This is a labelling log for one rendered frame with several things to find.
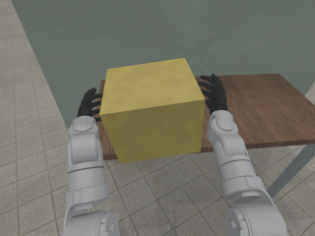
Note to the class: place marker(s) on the right robot forearm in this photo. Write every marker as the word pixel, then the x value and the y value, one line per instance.
pixel 240 184

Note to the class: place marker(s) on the robot left hand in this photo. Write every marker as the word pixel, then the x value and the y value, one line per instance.
pixel 87 105

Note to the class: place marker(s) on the table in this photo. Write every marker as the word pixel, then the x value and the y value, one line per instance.
pixel 268 111

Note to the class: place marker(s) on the robot left upper arm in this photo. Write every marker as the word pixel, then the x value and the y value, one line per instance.
pixel 96 223

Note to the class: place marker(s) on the robot right upper arm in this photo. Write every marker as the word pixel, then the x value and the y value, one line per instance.
pixel 254 219

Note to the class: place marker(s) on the robot right hand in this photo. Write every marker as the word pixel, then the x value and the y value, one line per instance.
pixel 216 94

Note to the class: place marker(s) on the carton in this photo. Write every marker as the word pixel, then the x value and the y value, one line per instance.
pixel 152 110

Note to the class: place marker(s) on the left robot forearm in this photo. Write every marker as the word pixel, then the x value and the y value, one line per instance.
pixel 84 157

